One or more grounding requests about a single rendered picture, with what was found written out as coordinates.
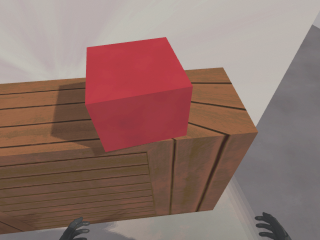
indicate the carton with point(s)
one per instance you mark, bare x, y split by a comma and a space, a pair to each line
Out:
136, 93

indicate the left robot hand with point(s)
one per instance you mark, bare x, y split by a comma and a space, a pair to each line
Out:
71, 231

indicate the pedestal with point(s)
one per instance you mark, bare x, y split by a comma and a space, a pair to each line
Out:
54, 168

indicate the right robot hand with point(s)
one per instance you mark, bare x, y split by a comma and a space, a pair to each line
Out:
273, 225

